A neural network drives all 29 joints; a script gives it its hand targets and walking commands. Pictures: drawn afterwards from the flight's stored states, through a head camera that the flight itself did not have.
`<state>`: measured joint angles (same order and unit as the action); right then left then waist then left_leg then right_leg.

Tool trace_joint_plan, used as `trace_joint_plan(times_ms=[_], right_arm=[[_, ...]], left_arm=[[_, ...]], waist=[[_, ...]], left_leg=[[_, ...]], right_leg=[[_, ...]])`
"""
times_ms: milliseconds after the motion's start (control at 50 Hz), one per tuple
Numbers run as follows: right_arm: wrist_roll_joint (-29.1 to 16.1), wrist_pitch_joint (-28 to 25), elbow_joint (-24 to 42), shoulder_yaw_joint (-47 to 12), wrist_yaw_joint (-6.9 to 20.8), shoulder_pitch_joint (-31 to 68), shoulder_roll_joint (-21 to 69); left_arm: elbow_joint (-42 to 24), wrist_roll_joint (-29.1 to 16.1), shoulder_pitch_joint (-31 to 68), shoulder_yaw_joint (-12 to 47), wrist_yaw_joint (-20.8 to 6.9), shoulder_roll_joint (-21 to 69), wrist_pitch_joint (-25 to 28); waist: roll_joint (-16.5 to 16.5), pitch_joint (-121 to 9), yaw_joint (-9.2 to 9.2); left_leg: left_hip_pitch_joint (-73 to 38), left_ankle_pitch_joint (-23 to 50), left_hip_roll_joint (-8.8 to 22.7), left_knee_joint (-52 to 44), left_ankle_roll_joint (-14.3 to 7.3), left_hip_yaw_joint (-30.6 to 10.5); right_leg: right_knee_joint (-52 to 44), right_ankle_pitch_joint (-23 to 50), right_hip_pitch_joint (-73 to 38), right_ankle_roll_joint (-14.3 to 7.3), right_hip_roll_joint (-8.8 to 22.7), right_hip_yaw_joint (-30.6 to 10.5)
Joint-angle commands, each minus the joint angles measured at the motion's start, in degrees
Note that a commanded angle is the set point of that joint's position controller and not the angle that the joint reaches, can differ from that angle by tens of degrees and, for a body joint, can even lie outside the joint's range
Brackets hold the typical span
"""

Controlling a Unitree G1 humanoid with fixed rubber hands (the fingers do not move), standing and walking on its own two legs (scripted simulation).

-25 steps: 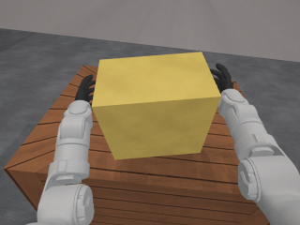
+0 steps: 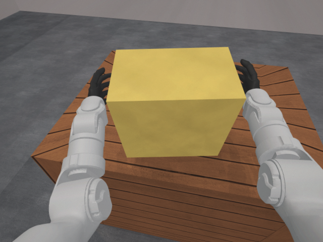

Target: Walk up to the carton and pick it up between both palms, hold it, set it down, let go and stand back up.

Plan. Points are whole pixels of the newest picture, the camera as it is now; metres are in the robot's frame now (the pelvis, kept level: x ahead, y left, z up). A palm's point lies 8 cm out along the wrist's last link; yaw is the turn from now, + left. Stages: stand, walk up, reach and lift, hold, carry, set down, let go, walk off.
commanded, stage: set down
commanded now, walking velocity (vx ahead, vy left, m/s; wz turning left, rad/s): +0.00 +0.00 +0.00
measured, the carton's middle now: (172, 108) +0.45 +0.03 +0.10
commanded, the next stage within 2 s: none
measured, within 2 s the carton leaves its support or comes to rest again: neither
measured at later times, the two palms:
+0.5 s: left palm (109, 107) +0.41 +0.20 +0.12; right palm (253, 100) +0.45 -0.18 +0.14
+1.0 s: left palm (108, 112) +0.40 +0.20 +0.11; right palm (249, 93) +0.47 -0.17 +0.15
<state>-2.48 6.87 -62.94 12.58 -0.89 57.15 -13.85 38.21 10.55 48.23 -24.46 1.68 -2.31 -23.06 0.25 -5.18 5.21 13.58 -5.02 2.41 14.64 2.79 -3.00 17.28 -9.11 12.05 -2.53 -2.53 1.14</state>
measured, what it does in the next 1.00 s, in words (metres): stands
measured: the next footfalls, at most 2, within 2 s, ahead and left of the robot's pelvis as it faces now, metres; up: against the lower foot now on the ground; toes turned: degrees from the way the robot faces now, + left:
none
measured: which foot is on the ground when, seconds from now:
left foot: down 0.00-1.00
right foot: down 0.00-1.00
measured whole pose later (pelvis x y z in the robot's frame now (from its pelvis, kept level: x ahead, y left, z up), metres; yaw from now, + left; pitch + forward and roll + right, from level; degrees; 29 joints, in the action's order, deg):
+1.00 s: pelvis +0.01 +0.00 +0.00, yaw -1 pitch +8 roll +1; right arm 8.9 -3.6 -68.8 22.6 3.6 58.2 -13.0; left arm 45.4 15.5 45.5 -30.5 2.4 2.0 -9.9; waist 0.7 -6.3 6.4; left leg 15.4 -4.3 2.8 12.0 0.2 1.0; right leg 16.6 -9.1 15.3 -3.0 -1.7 3.8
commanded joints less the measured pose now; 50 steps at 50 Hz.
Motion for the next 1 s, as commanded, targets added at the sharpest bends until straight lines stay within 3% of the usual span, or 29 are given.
trace_joint_plan(times_ms=[0,60,80,120,160,180,240,280,300,320,340,400,420,440,460,480,500,540,580,640,660,700,720,820,840,880,900,940,980], right_arm=[[3.6,-8.5,13.5,-6.8,9.0,40.4,33.6],[7.7,-8.4,7.8,-2.0,9.5,36.6,28.8],[6.9,-9.1,10.6,-3.1,9.1,36.2,29.9],[7.2,-9.9,8.6,-2.3,9.5,34.8,29.4],[5.5,-11.7,13.0,-4.4,9.7,37.5,30.8],[4.7,-12.5,13.3,-4.6,10.1,37.2,31.1],[4.2,-13.1,8.8,-3.7,12.2,36.9,27.7],[3.7,-13.3,11.1,-3.2,13.2,39.4,25.7],[3.3,-13.1,10.6,-4.0,13.8,40.8,24.4],[2.9,-13.1,10.7,-5.2,14.1,39.5,23.7],[2.2,-12.5,9.4,-4.7,14.3,38.5,21.8],[0.7,-12.0,8.5,-6.3,15.0,38.4,22.8],[-0.2,-11.0,7.6,-7.7,14.9,37.0,22.3],[-0.6,-10.6,7.4,-8.1,15.2,38.1,22.9],[-0.1,-10.3,7.1,-9.2,15.6,39.3,23.4],[-0.9,-10.0,4.7,-8.3,15.6,38.3,24.2],[-1.3,-9.8,5.9,-9.5,15.3,39.7,24.1],[-1.0,-10.2,5.1,-9.7,15.2,38.1,27.5],[-0.2,-11.5,5.6,-9.1,15.5,40.9,28.0],[1.5,-12.5,5.3,-7.3,14.5,40.1,28.1],[3.0,-13.4,6.2,-7.9,14.2,39.2,29.8],[5.4,-13.3,3.0,-6.6,13.8,36.7,30.7],[6.5,-13.8,4.2,-6.2,13.4,36.3,30.0],[12.0,-13.9,1.6,-1.3,12.4,32.4,30.3],[12.0,-13.7,1.4,-1.5,12.5,32.0,31.0],[13.2,-13.3,-1.5,0.7,12.7,30.3,29.7],[12.9,-13.1,-0.5,-0.4,12.4,29.0,30.2],[13.9,-12.7,-2.4,2.5,12.9,28.0,28.3],[13.0,-12.6,-1.0,1.6,13.0,26.5,28.7]], left_arm=[[-9.2,-3.3,44.0,16.2,-6.8,24.6,8.4],[-5.3,-1.7,40.5,16.4,-7.3,24.0,8.4],[-6.7,-1.9,39.4,16.7,-7.4,24.1,8.5],[-8.5,-2.4,40.1,18.8,-7.3,24.6,9.4],[-11.1,-4.3,41.4,22.0,-6.8,26.9,10.4],[-13.7,-5.4,42.7,24.9,-5.9,28.3,10.9],[-17.7,-7.2,43.0,28.9,-2.2,31.6,11.7],[-19.1,-8.0,40.8,31.7,0.3,33.8,11.0],[-19.6,-8.6,41.3,32.8,1.3,34.0,10.7],[-18.1,-8.1,36.9,31.8,1.9,33.5,10.0],[-16.4,-7.1,35.1,31.4,1.8,33.0,9.1],[-15.8,-7.0,31.9,29.1,2.4,31.5,7.4],[-11.7,-4.9,26.8,25.2,1.7,29.1,6.3],[-12.4,-5.0,30.3,24.0,1.4,29.0,6.4],[-13.3,-4.5,31.5,23.0,1.7,27.9,6.3],[-12.8,-3.6,31.3,21.4,1.1,27.0,6.4],[-12.2,-3.2,33.7,19.4,0.9,25.2,6.5],[-13.4,-3.0,35.3,19.0,0.6,25.4,8.3],[-14.3,-3.3,39.8,19.7,0.9,26.9,10.6],[-9.0,-1.6,36.8,15.3,-0.2,24.0,11.8],[-9.7,-2.0,36.4,15.3,-0.6,24.4,12.7],[-7.0,0.8,35.5,12.2,-1.4,23.2,14.4],[-6.2,-0.1,36.8,12.9,-2.2,22.6,14.7],[-3.2,1.8,36.4,9.0,-4.1,20.1,17.3],[1.2,4.4,34.2,6.2,-4.6,19.8,16.9],[-0.5,3.1,36.0,7.4,-4.9,20.0,17.4],[0.5,4.5,33.0,5.6,-5.3,20.1,17.3],[-2.8,4.1,35.2,7.8,-4.8,20.9,16.9],[-2.3,4.9,31.8,7.8,-4.6,21.3,16.2]], waist=[[3.4,-35.9,-1.52],[2.7,-32.1,-4.72],[4.6,-32.5,-3.92],[2.6,-33.4,-5.54],[2.4,-37.9,-5.62],[-2.1,-39.0,-6.60],[-8.3,-41.9,-5.63],[-8.7,-43.5,-5.82],[-9.8,-44.4,-4.51],[-6.5,-43.0,-3.21],[-7.6,-41.1,-2.94],[-1.8,-39.7,0.28],[1.9,-34.0,2.37],[3.0,-33.9,2.25],[4.9,-34.6,3.94],[6.3,-31.5,3.42],[5.3,-32.5,5.37],[7.2,-33.8,6.28],[3.8,-36.5,5.18],[6.4,-34.0,6.94],[8.8,-36.7,6.22],[8.8,-36.5,6.37],[11.7,-36.2,5.43],[11.3,-33.8,3.47],[12.7,-31.3,3.49],[11.7,-30.1,1.91],[11.8,-27.4,3.45],[7.6,-27.7,0.95],[7.3,-26.4,1.72]], left_leg=[[-7.1,9.5,-5.3,1.9,-2.3,8.1],[-8.7,9.0,-4.4,0.9,-2.0,7.1],[-10.1,11.0,-4.4,1.6,-2.2,7.6],[-11.5,14.5,-4.9,2.8,-0.8,7.6],[-12.8,16.9,-4.9,4.1,-0.3,7.7],[-15.3,20.5,-4.9,5.3,1.1,7.2],[-28.4,33.7,-2.0,9.3,3.9,5.6],[-31.8,36.0,-1.2,10.6,4.7,4.1],[-32.4,37.3,-0.6,11.3,5.0,3.6],[-31.5,37.3,-0.6,11.1,4.2,3.7],[-30.8,38.3,-0.2,11.3,4.1,4.0],[-26.8,34.9,0.1,10.2,2.7,4.3],[-22.2,32.2,0.0,8.6,1.1,4.9],[-19.8,28.4,-0.2,7.4,0.7,5.0],[-17.4,27.4,-0.3,7.1,0.1,5.5],[-16.0,25.0,-0.5,5.9,-0.4,5.6],[-14.0,23.5,-0.9,5.6,-1.0,6.6],[-10.2,20.9,-1.4,4.4,-1.9,7.1],[-9.3,21.6,-2.3,5.0,-0.7,7.3],[-5.0,17.9,-2.6,3.3,-2.4,8.5],[-3.2,15.8,-3.1,2.5,-3.0,8.2],[1.1,12.2,-3.5,1.2,-3.8,8.4],[4.1,8.5,-3.9,0.0,-4.7,8.6],[2.8,2.6,-4.4,-2.4,-5.8,9.1],[4.7,2.5,-4.4,-2.3,-6.0,8.8],[2.4,5.4,-4.3,-2.6,-5.7,8.9],[1.8,6.3,-3.8,-2.4,-5.7,9.0],[-4.3,10.3,-2.8,-1.3,-4.9,9.0],[-5.6,11.3,-2.8,-1.0,-4.7,8.9]], right_leg=[[2.3,30.2,-18.4,7.2,3.9,2.3],[0.8,22.5,-16.3,7.3,3.0,4.2],[0.9,26.0,-17.3,7.3,3.2,3.7],[1.9,29.8,-16.0,7.1,2.5,4.6],[2.2,31.4,-14.1,6.9,2.1,5.4],[2.1,31.2,-11.8,6.7,1.7,5.9],[-0.3,21.2,0.9,3.7,-1.2,7.8],[-1.1,17.8,5.3,2.6,-1.6,7.8],[-1.9,14.9,8.1,1.7,-2.3,7.9],[-1.9,16.5,7.0,1.9,-2.4,7.8],[-1.8,16.7,7.9,1.7,-2.4,7.9],[-1.3,18.1,3.8,1.6,-2.5,7.0],[-1.0,19.3,0.9,2.3,-2.0,6.6],[-1.0,19.3,-1.1,2.5,-2.2,6.0],[0.2,21.5,-4.1,3.2,-2.0,5.5],[0.3,21.7,-4.5,3.1,-2.0,5.0],[0.6,21.4,-7.1,3.2,-1.4,4.4],[1.7,25.6,-11.4,4.4,-0.7,3.9],[2.1,27.3,-11.0,4.3,-0.3,3.2],[1.8,29.7,-14.6,5.5,1.2,2.0],[2.4,33.0,-16.6,5.7,1.8,1.7],[3.8,36.9,-20.4,6.8,3.2,0.5],[4.1,37.7,-21.9,7.6,3.9,0.9],[3.7,33.4,-22.6,8.8,5.8,1.3],[3.7,33.7,-23.9,9.1,5.6,1.5],[3.7,33.2,-21.8,9.0,5.2,2.6],[3.2,32.8,-22.0,8.8,5.3,2.7],[1.6,26.6,-17.8,7.8,4.2,3.7],[1.5,26.7,-15.0,7.8,4.1,3.8]])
